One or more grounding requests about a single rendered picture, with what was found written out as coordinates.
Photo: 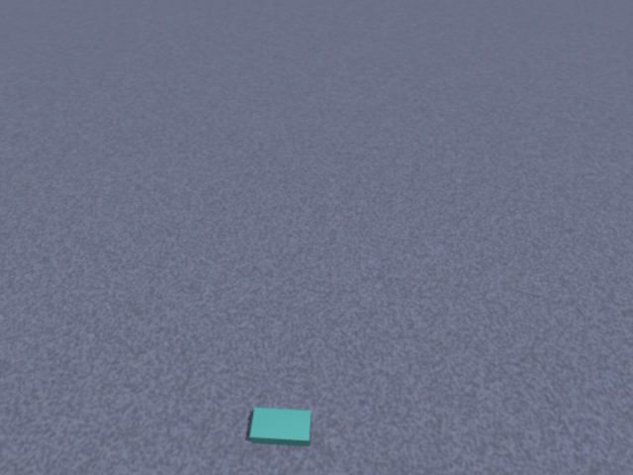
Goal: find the carton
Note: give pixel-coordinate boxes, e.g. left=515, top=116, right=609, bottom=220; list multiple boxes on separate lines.
left=250, top=408, right=312, bottom=446

